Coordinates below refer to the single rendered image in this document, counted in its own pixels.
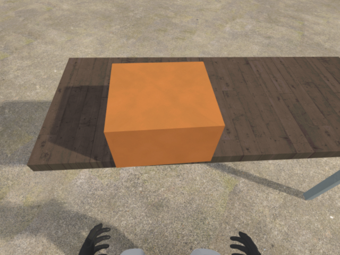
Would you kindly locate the table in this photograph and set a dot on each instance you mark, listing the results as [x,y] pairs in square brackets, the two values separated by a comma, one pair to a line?
[273,108]

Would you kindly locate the carton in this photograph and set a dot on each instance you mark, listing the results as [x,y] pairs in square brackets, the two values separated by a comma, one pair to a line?
[161,113]

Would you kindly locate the left robot hand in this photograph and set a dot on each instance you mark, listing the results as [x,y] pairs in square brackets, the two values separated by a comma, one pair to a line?
[89,248]

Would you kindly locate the right robot hand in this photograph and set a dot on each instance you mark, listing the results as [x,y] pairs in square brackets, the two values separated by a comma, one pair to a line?
[250,248]

